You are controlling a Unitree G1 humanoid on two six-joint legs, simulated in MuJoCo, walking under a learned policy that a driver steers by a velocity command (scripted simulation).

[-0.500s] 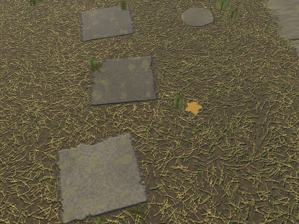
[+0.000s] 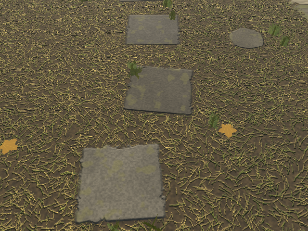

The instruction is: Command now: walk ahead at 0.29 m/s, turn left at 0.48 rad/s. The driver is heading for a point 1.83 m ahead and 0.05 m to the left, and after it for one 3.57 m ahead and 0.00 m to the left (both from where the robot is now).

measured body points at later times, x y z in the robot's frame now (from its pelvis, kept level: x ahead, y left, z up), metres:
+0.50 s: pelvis +0.19 +0.04 -0.03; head +0.23 +0.05 +0.42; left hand +0.04 +0.25 -0.16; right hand +0.46 -0.11 -0.12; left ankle +0.27 +0.13 -0.75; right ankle +0.00 -0.10 -0.73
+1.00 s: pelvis +0.46 +0.10 -0.02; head +0.50 +0.10 +0.43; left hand +0.63 +0.33 -0.14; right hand +0.43 -0.15 -0.16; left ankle +0.28 +0.14 -0.74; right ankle +0.60 +0.04 -0.73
